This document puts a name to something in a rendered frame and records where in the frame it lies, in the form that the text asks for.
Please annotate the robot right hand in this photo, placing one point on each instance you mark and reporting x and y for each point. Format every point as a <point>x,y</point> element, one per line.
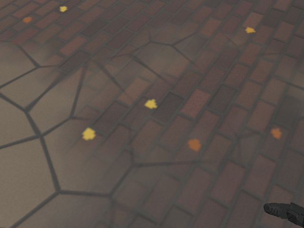
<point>292,212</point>

